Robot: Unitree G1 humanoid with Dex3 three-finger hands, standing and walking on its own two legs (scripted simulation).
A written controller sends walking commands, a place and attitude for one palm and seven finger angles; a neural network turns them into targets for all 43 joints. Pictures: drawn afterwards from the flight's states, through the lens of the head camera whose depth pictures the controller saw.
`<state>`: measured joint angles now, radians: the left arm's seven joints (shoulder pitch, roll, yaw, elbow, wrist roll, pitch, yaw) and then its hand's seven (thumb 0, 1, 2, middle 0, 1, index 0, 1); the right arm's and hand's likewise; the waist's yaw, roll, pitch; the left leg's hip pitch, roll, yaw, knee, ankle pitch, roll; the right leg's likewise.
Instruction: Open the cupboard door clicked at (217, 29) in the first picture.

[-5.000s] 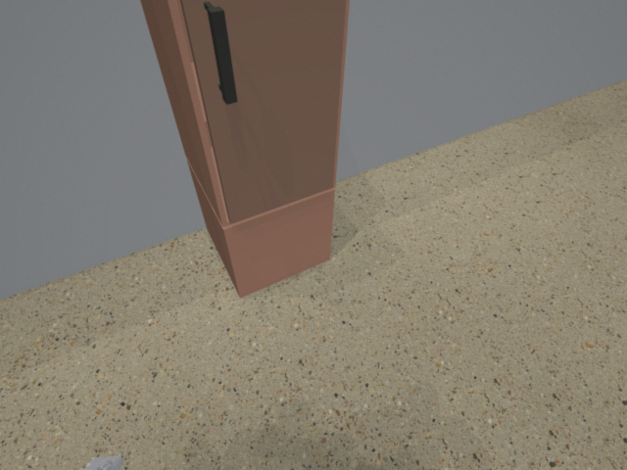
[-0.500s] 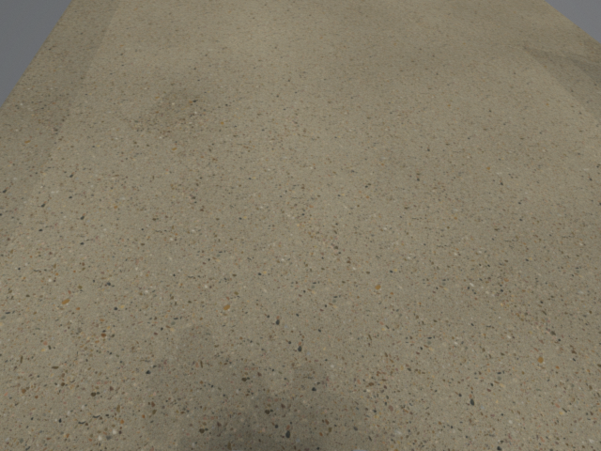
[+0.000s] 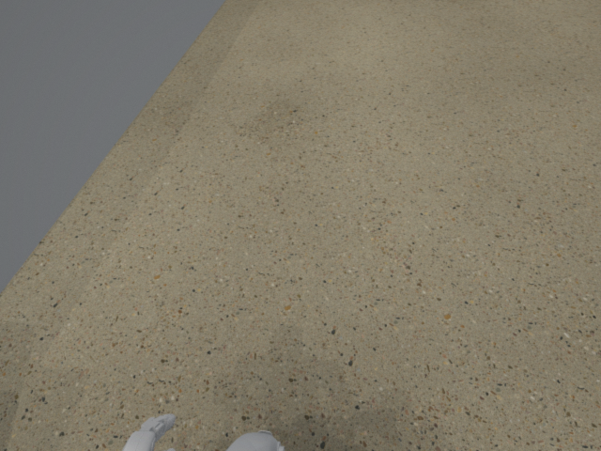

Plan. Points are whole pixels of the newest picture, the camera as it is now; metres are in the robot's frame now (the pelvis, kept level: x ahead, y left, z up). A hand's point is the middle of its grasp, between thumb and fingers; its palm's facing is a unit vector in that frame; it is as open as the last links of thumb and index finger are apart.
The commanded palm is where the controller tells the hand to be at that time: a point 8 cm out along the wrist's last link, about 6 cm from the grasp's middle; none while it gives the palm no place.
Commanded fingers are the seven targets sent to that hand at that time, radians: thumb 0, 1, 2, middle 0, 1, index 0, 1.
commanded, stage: turn to face it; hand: left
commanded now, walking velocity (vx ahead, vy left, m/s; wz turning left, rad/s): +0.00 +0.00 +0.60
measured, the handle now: out of the picture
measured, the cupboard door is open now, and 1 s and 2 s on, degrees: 0 0 0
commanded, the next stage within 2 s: none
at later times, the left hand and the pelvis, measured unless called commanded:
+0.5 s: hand out of the picture -0.06 +0.26 -0.18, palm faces +0.37 -0.89 -0.27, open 7.4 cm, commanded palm none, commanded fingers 0.00 0.90 0.90 -0.20 -0.30 -0.20 -0.30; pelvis -0.01 +0.04 -0.01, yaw +19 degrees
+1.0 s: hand out of the picture -0.01 +0.22 -0.14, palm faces +0.56 -0.78 -0.28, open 7.4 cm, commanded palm none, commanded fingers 0.00 0.90 0.90 -0.20 -0.30 -0.20 -0.30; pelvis +0.01 +0.00 +0.00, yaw +37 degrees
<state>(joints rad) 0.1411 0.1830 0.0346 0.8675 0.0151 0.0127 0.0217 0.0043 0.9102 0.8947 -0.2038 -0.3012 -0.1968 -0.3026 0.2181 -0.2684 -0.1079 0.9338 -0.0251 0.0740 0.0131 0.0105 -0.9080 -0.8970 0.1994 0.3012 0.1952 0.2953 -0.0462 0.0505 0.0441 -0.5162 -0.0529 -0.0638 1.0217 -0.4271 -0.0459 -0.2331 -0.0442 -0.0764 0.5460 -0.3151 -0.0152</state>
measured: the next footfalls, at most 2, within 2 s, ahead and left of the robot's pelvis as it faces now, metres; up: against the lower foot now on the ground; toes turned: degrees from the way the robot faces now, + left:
left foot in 0.38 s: -0.01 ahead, +0.14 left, +0.00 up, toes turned +22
right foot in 0.84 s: +0.10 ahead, -0.08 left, +0.00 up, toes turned +28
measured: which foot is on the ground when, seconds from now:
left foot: up 0.00-0.36, down 0.38-0.84, up 0.86-1.00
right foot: down 0.00-0.38, up 0.40-0.82, down 0.84-1.00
